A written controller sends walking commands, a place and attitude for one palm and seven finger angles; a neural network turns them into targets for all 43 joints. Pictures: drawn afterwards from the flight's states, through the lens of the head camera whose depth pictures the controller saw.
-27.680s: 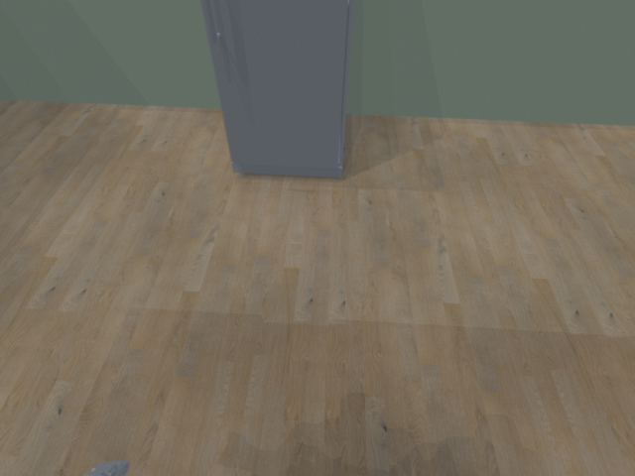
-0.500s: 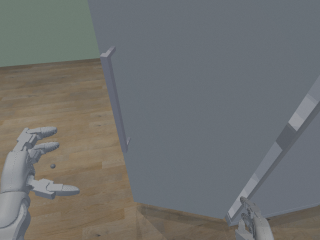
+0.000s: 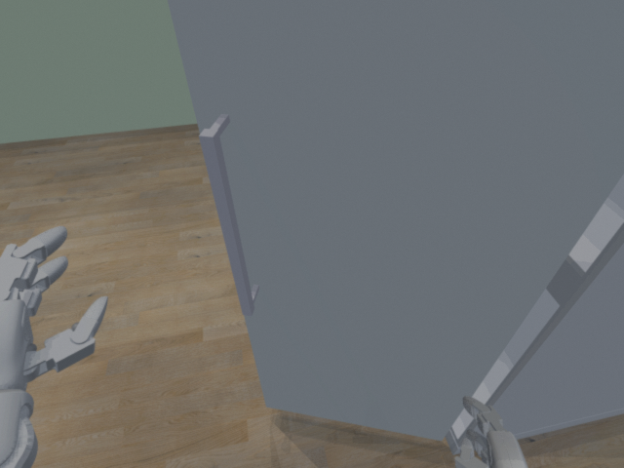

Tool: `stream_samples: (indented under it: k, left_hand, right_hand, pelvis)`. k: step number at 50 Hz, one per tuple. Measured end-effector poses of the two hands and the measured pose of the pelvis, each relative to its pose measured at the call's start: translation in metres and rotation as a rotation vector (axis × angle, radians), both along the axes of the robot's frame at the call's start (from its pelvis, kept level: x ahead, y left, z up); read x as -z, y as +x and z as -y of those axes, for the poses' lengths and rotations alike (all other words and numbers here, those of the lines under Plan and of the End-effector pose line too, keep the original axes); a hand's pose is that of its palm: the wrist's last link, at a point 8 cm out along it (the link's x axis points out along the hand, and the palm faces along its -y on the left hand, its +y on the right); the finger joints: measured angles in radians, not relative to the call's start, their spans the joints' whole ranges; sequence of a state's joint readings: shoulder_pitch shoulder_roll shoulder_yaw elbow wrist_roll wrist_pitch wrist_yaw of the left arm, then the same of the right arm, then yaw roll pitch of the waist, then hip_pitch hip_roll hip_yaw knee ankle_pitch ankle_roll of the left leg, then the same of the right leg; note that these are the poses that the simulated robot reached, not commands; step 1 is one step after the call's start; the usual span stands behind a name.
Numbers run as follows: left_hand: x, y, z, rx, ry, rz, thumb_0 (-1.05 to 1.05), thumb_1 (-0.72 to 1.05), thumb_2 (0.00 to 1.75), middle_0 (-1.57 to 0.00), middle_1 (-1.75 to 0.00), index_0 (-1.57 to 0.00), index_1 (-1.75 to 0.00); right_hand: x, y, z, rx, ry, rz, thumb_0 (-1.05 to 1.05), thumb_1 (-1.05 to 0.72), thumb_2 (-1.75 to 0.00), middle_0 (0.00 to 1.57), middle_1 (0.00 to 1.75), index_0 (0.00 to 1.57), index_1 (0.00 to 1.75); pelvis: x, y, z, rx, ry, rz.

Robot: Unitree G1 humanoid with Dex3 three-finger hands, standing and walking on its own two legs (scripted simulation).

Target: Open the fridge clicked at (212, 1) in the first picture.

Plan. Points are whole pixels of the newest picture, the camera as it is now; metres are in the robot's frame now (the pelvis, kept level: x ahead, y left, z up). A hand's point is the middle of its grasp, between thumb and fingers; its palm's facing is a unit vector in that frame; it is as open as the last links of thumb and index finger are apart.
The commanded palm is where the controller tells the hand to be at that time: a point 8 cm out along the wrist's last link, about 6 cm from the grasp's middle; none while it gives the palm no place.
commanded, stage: draw the hand back to the body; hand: left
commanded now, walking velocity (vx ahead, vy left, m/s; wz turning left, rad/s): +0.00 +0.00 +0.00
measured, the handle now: (237, 232) +0.41 +0.18 +0.08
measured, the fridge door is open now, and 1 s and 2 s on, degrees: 68 68 68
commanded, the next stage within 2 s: step back with the hand held close in 0.44 s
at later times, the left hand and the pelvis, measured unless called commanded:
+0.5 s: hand (64, 332) +0.18 +0.27 +0.16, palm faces +0.49 -0.79 -0.37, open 7.4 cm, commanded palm +0.13 +0.30 +0.17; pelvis -0.01 +0.00 +0.00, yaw +0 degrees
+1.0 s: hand (34, 366) +0.15 +0.28 +0.16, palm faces +0.39 -0.78 -0.48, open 7.4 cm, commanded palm +0.09 +0.31 +0.17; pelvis -0.06 +0.02 +0.00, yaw +0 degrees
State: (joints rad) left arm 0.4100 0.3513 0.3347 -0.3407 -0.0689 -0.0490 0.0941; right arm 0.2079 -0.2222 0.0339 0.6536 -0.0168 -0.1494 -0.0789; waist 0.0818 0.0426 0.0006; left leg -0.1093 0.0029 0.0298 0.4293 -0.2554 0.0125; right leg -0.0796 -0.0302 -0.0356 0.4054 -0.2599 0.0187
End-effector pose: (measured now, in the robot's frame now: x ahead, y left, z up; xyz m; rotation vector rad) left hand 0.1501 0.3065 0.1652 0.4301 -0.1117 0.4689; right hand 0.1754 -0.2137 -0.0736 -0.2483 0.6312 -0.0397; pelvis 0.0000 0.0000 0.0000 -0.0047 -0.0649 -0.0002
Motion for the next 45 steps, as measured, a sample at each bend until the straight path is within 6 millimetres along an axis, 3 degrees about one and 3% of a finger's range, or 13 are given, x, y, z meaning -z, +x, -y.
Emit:
stream_samples:
  k: [7,14,35,45]
  left_hand:
    - [-0.012,-0.006,-0.004,-0.014,0.031,0.032,0.00,0.71,0.82,-0.21,-0.40,-0.22,-0.40]
    - [-0.006,-0.008,-0.003,-0.027,0.004,0.015,0.01,0.84,0.88,-0.21,-0.33,-0.21,-0.33]
    - [-0.017,-0.010,0.003,0.026,0.062,0.073,0.01,0.89,0.90,-0.20,-0.30,-0.21,-0.30]
    - [-0.011,-0.026,0.000,0.121,0.134,0.001,0.01,0.88,0.90,-0.21,-0.30,-0.21,-0.30]
  right_hand:
    - [-0.002,0.004,0.001,-0.002,-0.001,-0.003,0.01,-0.90,-0.90,0.20,0.30,0.20,0.30]
    - [-0.001,0.002,0.002,-0.002,-0.008,-0.013,0.01,-0.90,-0.90,0.20,0.30,0.20,0.30]
    - [-0.003,-0.013,0.008,0.026,-0.019,-0.040,0.01,-0.90,-0.90,0.20,0.30,0.20,0.30]
    - [-0.006,-0.044,0.015,0.122,-0.049,-0.068,0.01,-0.90,-0.90,0.20,0.30,0.20,0.30]
  pelvis:
    - [-0.001,0.001,0.000,0.000,0.000,0.004]
    - [-0.001,-0.001,0.002,-0.002,0.000,0.008]
    - [-0.001,-0.017,0.001,-0.008,-0.014,-0.029]
    - [0.002,-0.040,-0.012,0.011,-0.006,-0.069]
